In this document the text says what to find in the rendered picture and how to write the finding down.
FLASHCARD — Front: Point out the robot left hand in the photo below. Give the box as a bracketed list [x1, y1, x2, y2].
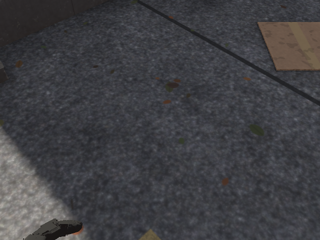
[23, 218, 83, 240]

